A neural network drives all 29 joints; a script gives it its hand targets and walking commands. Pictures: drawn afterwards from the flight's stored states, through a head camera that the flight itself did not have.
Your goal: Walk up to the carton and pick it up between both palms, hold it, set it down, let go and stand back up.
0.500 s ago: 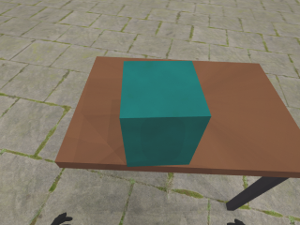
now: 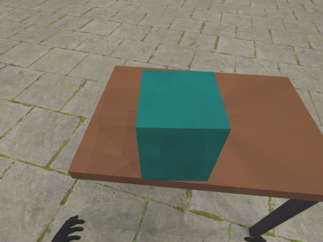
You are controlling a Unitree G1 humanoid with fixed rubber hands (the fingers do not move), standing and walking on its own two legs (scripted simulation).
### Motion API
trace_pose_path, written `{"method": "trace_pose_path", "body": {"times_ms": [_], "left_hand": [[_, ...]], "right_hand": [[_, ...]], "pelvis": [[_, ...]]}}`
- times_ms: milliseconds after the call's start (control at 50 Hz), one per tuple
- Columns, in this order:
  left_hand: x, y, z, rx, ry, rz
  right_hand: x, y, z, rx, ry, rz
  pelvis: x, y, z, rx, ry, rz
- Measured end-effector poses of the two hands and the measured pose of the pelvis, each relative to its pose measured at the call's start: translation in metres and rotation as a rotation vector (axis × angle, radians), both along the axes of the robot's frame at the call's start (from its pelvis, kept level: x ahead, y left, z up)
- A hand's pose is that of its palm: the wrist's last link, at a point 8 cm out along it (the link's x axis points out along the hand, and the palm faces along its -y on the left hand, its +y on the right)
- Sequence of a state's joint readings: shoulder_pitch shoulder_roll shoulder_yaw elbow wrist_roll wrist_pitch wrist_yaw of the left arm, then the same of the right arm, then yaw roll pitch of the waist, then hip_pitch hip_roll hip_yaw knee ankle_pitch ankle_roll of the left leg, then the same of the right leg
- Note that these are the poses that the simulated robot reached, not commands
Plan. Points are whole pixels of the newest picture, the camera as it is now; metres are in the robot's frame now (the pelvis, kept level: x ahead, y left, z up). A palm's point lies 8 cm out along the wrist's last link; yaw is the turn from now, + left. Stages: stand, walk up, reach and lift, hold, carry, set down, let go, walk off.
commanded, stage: walk up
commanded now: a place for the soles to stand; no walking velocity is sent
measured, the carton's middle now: (176, 128) +0.42 -0.03 +0.04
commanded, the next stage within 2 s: reach and lift in 0.28 s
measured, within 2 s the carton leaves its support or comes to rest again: neither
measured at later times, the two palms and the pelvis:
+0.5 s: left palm (74, 198) +0.23 +0.23 -0.02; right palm (265, 215) +0.21 -0.26 -0.05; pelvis +0.00 -0.02 +0.01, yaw +1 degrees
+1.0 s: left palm (75, 211) +0.19 +0.21 +0.00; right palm (268, 214) +0.20 -0.24 -0.01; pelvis +0.01 -0.04 +0.01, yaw +2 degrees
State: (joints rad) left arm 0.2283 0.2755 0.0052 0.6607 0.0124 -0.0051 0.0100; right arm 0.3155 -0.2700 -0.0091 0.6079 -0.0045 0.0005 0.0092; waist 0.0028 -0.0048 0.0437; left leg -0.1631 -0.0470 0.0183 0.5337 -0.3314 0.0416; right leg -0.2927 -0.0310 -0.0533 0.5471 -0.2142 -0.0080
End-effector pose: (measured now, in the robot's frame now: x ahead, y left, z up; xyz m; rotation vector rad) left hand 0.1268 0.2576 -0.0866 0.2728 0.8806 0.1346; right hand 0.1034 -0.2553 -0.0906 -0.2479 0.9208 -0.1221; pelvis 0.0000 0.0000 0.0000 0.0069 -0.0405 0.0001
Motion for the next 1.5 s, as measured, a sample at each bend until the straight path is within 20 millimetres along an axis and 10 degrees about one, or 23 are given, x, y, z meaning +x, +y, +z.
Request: {"method": "trace_pose_path", "body": {"times_ms": [300,460,540,720,1000,1320,1500], "left_hand": [[-0.037,-0.002,-0.006,-0.003,0.086,0.048],[0.08,-0.018,0.051,-0.029,-0.048,0.045],[0.107,-0.038,0.07,-0.054,-0.129,-0.012],[0.08,-0.051,0.053,-0.075,-0.147,-0.02],[0.065,-0.048,0.082,-0.117,-0.33,-0.001],[0.079,-0.064,0.1,-0.123,-0.486,-0.017],[0.094,-0.069,0.111,-0.152,-0.61,-0.023]], "right_hand": [[-0.009,-0.007,-0.005,0.01,0.027,-0.003],[0.105,-0.002,0.039,0.068,-0.195,0.014],[0.105,-0.002,0.042,0.077,-0.212,0.008],[0.082,0.001,0.049,0.097,-0.335,-0.042],[0.099,0.013,0.082,0.147,-0.471,-0.048],[0.091,0.013,0.093,0.212,-0.534,-0.051],[0.121,0.021,0.108,0.222,-0.648,-0.039]], "pelvis": [[-0.005,-0.007,0.002,0.001,-0.001,0.007],[-0.002,-0.019,0.009,0.012,0.067,0.012],[0.007,-0.026,0.009,0.011,0.096,0.014],[0.014,-0.037,0.005,0.009,0.11,0.016],[0.015,-0.041,0.006,0.002,0.082,0.027],[0.008,-0.045,0.009,0.002,-0.006,-0.006],[0.014,-0.043,0.01,-0.002,-0.042,-0.003]]}}
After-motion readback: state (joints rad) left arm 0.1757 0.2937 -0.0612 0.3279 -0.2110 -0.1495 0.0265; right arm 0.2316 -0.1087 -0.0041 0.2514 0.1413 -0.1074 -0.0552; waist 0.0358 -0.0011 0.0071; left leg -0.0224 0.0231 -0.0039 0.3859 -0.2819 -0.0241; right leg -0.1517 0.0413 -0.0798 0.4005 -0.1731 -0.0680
